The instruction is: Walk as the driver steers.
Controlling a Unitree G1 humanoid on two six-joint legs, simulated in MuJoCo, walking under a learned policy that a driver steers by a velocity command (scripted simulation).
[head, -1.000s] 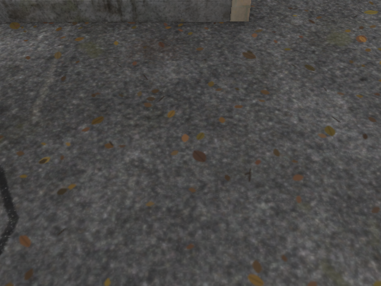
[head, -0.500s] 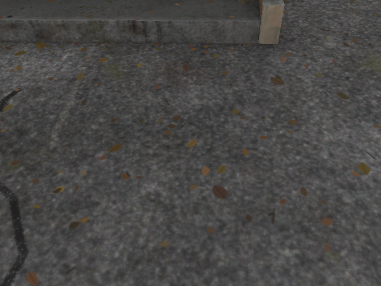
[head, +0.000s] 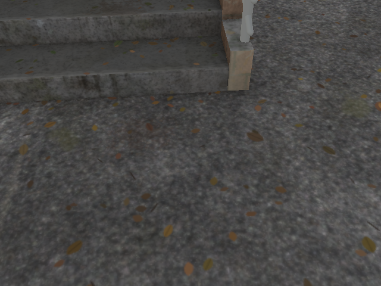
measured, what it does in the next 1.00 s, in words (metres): walks ahead: right foot, then left foot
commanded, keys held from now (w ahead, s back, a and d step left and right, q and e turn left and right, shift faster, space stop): w+shift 0.68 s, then w+q+shift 0.32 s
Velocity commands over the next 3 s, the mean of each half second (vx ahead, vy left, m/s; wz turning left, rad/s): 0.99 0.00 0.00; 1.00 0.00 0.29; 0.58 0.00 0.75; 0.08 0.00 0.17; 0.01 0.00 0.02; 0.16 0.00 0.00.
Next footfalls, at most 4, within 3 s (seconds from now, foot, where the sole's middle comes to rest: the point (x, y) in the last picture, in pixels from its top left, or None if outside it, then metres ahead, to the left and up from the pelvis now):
0.20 right None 0.44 -0.13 -0.78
0.72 left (166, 200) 0.92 0.08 -0.78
1.18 right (195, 127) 1.35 -0.07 -0.78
1.56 left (130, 127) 1.37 0.26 -0.78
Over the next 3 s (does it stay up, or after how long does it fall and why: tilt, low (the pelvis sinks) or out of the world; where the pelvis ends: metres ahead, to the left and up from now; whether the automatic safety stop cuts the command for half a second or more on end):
stays up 1.40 0.15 0.01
